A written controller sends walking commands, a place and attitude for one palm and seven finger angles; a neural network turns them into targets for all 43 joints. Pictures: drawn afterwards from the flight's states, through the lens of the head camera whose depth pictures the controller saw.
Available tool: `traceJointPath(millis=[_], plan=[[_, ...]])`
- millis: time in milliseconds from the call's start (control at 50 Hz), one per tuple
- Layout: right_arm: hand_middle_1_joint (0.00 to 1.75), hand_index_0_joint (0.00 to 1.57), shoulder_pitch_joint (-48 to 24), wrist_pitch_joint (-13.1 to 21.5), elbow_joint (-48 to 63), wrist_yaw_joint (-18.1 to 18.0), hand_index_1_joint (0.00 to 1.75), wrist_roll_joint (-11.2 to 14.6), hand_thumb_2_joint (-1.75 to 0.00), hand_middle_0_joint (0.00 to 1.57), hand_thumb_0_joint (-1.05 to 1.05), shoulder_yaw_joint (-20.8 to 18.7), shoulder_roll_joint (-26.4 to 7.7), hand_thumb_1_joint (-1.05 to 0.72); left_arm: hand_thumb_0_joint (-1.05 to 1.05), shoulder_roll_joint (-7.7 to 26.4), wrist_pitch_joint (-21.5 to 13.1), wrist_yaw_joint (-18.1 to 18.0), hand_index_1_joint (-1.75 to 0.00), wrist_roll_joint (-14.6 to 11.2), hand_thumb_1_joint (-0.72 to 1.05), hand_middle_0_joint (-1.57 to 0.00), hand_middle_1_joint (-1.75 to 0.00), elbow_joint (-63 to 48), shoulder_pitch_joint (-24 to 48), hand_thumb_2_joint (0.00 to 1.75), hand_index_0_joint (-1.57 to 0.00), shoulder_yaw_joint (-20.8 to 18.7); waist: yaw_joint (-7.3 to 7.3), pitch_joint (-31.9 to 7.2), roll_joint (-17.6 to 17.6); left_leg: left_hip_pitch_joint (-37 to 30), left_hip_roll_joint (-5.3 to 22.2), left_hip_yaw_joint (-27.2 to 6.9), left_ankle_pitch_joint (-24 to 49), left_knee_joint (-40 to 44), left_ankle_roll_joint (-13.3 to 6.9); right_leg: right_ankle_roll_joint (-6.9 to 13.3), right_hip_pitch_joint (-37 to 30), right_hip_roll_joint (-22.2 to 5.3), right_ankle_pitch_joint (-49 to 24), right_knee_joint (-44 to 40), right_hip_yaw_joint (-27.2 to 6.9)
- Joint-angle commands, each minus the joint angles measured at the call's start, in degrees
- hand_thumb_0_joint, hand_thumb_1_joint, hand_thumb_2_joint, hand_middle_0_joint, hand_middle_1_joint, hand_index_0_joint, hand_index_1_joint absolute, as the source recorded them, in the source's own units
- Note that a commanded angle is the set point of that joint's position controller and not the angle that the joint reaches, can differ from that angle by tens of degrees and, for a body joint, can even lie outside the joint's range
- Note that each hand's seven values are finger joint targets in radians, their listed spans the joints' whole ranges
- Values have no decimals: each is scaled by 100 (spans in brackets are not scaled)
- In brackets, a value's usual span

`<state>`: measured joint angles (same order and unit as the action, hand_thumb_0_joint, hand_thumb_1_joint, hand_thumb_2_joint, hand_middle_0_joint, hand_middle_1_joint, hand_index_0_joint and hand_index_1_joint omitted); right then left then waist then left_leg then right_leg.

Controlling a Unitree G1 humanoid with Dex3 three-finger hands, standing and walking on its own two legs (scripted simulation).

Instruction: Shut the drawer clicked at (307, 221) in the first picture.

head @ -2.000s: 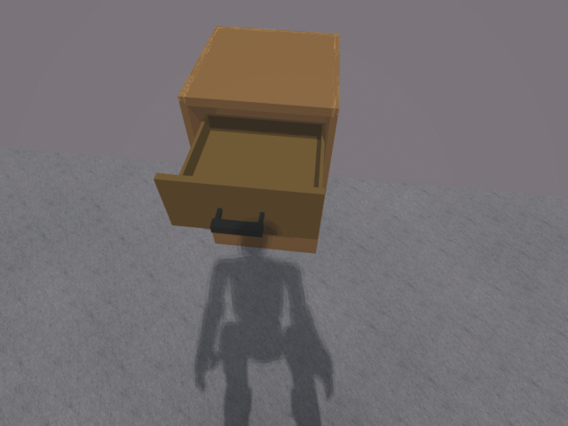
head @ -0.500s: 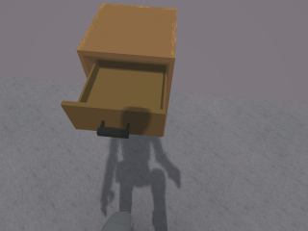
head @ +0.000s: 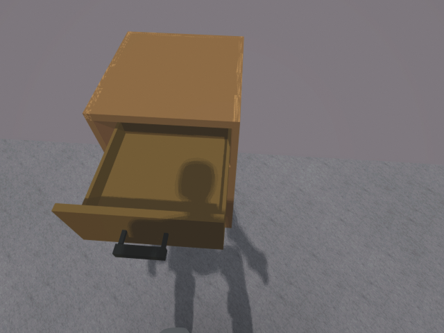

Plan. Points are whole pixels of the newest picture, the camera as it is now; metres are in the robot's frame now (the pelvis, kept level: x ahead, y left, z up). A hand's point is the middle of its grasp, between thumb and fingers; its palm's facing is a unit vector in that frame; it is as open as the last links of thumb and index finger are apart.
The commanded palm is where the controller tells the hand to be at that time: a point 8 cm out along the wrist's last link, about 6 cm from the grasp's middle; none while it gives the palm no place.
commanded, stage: come to a stop and stand still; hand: left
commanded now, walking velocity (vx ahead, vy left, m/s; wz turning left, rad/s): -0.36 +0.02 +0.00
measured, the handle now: (142, 243) +0.32 +0.22 -0.17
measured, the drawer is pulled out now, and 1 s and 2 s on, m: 0.28 0.28 0.28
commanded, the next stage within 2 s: look again from close up in 1.12 s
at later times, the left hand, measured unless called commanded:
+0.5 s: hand out of the picture +0.06 +0.17 -0.15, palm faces +0.07 -0.95 -0.29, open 7.4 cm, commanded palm none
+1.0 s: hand out of the picture +0.03 +0.23 -0.16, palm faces -0.02 -0.97 -0.25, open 7.4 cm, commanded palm none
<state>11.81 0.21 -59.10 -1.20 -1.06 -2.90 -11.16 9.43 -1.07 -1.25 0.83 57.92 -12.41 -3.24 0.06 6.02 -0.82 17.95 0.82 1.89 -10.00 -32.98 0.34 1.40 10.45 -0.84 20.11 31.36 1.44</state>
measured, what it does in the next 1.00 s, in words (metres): steps on the spot: left foot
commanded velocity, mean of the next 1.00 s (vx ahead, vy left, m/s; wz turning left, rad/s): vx -0.06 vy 0.04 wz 0.00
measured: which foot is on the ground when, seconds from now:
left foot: down 0.00-0.22, up 0.24-0.64, down 0.66-1.00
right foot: down 0.00-1.00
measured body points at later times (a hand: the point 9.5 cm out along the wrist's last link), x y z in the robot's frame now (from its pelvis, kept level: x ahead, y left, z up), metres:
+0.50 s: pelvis +0.03 -0.03 +0.01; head +0.09 -0.06 +0.46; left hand +0.06 +0.22 -0.13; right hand +0.12 -0.28 -0.15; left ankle -0.01 +0.13 -0.67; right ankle -0.01 -0.11 -0.74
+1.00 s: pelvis +0.00 +0.04 +0.00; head +0.00 +0.03 +0.45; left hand +0.03 +0.28 -0.14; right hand +0.05 -0.20 -0.15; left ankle +0.02 +0.12 -0.74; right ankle -0.01 -0.11 -0.73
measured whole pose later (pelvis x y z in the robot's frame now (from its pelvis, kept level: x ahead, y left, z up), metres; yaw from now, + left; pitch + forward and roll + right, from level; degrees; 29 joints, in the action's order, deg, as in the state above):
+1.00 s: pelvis +0.00 +0.04 +0.00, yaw -1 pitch +0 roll +0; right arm 16.2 -0.3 -53.0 -0.2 -1.3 0.4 -11.3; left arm 11.6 1.6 -1.5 1.4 53.9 -18.0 1.0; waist 0.3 0.0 0.7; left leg 14.5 -2.7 3.4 -13.4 -27.8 -3.5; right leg -0.8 13.4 -2.0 16.3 29.4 -3.1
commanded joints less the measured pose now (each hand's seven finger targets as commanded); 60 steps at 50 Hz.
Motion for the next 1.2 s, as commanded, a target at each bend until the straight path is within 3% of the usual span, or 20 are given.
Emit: traceJointPath(millis=[0, 40, 80, 140, 160, 180, 200, 220, 260, 340, 500, 520, 560, 580, 640, 660, 680, 820, 900, 1180], plan=[[30, 20, 906, -29, 106, -94, 30, -14, -90, 20, 0, -167, -708, -90, 0, 598, 77, -208, -30, -14, 90, -20, -30, -233, -312, 90, -20, -130, -189, -859, 620, -1848, 1194, -695, 5658, 392, -585, -92, 512, -207, -1925, 719, 12], [30, 20, 904, -105, 112, -168, 30, -5, -90, 20, 0, -176, -895, -90, 0, 637, 171, -178, -30, -64, 90, -20, -30, -356, -117, 90, -20, -164, -227, -729, 1771, -2007, 1747, -1300, 7300, 703, -1107, -112, 1107, 132, 1414, 1708, 1], [30, 20, 552, -181, 255, -224, 30, -70, -90, 20, 0, -198, -882, -90, 0, 674, 227, -141, -30, -91, 90, -20, -30, -379, 9, 90, -20, -206, -107, -677, 1554, -1930, 1751, -1292, 6602, 629, -1235, -35, 1226, 69, 1651, 1773, -328], [30, 20, 175, -181, 438, -220, 30, -34, -90, 20, 0, -275, -1008, -90, 0, 710, 201, -67, -30, -49, 90, -20, -30, -311, -366, 90, -20, -247, 163, -1352, 985, -1794, 1350, -835, 5123, 226, -730, -56, 254, 68, -249, 98, -128], [30, 20, 86, -201, 498, -196, 30, 19, -90, 20, 0, -288, -965, -90, 0, 854, 170, -64, -30, -1, 90, -20, -30, -281, -521, 90, -20, -267, 266, -1376, 406, -1326, 1003, -616, 3701, -123, -439, -87, -275, -94, -1920, -670, -197], [30, 20, 109, -228, 621, -144, 30, 72, -90, 20, 0, -275, -746, -90, 0, 1290, 118, -92, -30, 59, 90, -20, -30, -306, -531, 90, -20, -330, 231, -1242, -904, -240, 268, -117, 1288, -726, 9, 255, -874, -1100, -4409, -882, -1425], [30, 20, 54, -274, 677, -78, 30, 71, -90, 20, 0, -278, -630, -90, 0, 1479, 106, -71, -30, 59, 90, -20, -30, -273, -455, 90, -20, -322, 273, -877, -1261, 433, -316, -39, -2273, -1744, 231, 891, -807, -2244, -6102, -943, -1955], [30, 20, -70, -370, 576, -96, 30, 41, -90, 20, 0, -301, -568, -90, 0, 1397, 127, -105, -30, 48, 90, -20, -30, -295, -384, 90, -20, -300, 308, -711, -945, 656, -313, -597, -2488, -2704, 192, 1040, -551, -2229, -6166, -839, -1912], [30, 20, -183, -393, 481, -93, 30, 36, -90, 20, 0, -277, -491, -90, 0, 1109, 163, -154, -30, 19, 90, -20, -30, -365, -21, 90, -20, -256, 163, -528, -1067, 1153, -193, -743, -2068, -3453, 211, 1022, -750, -1758, -6094, -673, -1478], [30, 20, -445, -329, 492, -9, 30, 48, -90, 20, 0, -202, -414, -90, 0, 1112, 107, -186, -30, 12, 90, -20, -30, -340, -315, 90, -20, -273, 298, -917, -748, 1244, -138, -512, -1629, -2658, 312, 896, -1645, -1566, -5873, -678, -1200], [30, 20, -530, -237, 529, 30, 30, 91, -90, 20, 0, -127, -331, -90, 0, 1132, 71, -164, -30, 80, 90, -20, -30, -190, -468, 90, -20, -253, 233, -654, -911, 360, -133, -281, -1346, -756, 205, 885, -1184, -1426, -4990, -858, -1199], [30, 20, -617, 31, 1242, 2, 30, 129, -90, 20, 0, -63, -521, -90, 0, 1235, -161, -407, -30, 106, 90, -20, -30, -481, -785, 90, -20, -167, 125, -1880, -210, 586, -473, 69, -2020, -564, 222, 631, -2293, -1476, -9023, -4, -2026], [30, 20, -181, 23, 1330, 39, 30, 164, -90, 20, 0, -74, -426, -90, 0, 1405, -132, -339, -30, 86, 90, -20, -30, -803, -707, 90, -20, -187, 10, -2113, -655, 239, -430, 16, -573, -134, -132, 467, -1895, -1141, -6859, 585, -1166], [30, 20, 65, 23, 1299, 50, 30, 104, -90, 20, 0, -22, -386, -90, 0, 1292, -76, -317, -30, 75, 90, -20, -30, -873, -464, 90, -20, -143, -159, -1771, -372, -495, -398, 181, 70, 454, -143, 398, -1014, -981, -5745, 659, -969], [30, 20, 130, -28, 1361, -6, 30, 13, -90, 20, 0, 3, -696, -90, 0, 780, 71, -296, -30, 48, 90, -20, -30, -847, -836, 90, -20, 25, 17, -817, 306, -1044, 862, -647, 2377, 384, -557, 96, 587, -362, -1564, 180, -527], [30, 20, -29, -43, 1434, -33, 30, 17, -90, 20, 0, 45, -716, -90, 0, 695, 65, -278, -30, 74, 90, -20, -30, -837, -959, 90, -20, 94, 104, -391, 218, -674, 779, -604, 2158, 195, -524, 87, 650, -326, -1419, -274, -611], [30, 20, 3, -9, 1394, -43, 30, -2, -90, 20, 0, 66, -651, -90, 0, 748, 81, -258, -30, 82, 90, -20, -30, -799, -932, 90, -20, 115, 55, -229, 854, -594, 626, -591, 2359, 246, -446, 137, 647, -369, -1788, -241, -714], [30, 20, 222, 40, 1139, 38, 30, 9, -90, 20, 0, 177, -743, -90, 0, 861, 158, -109, -30, 49, 90, -20, -30, -742, -695, 90, -20, 264, 31, 84, 293, 66, 487, -891, -1234, 1439, -383, 79, 590, -192, 169, -640, -646], [30, 20, 380, 67, 1010, 61, 30, -9, -90, 20, 0, 167, -737, -90, 0, 822, 169, -87, -30, 68, 90, -20, -30, -700, -809, 90, -20, 254, 101, -44, 309, 343, 538, -1091, -2044, 1866, -417, 47, 358, -140, 199, -525, -486], [30, 20, 838, 205, 202, 19, 30, 56, -90, 20, 0, 263, -607, -90, 0, 706, 51, -72, -30, 3, 90, -20, -30, -85, -863, 90, -20, 352, 49, -343, 239, -432, 493, -838, -215, 1610, -389, 56, 188, -347, -727, -824, -586]])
